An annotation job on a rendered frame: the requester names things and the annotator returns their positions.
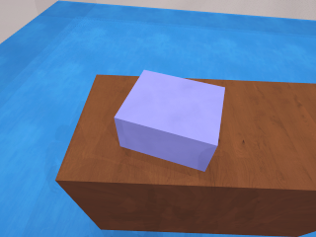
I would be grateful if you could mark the pedestal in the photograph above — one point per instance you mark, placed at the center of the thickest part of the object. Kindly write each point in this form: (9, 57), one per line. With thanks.
(260, 180)

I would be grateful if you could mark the carton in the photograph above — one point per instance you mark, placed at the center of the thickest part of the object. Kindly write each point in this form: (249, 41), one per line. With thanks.
(171, 118)

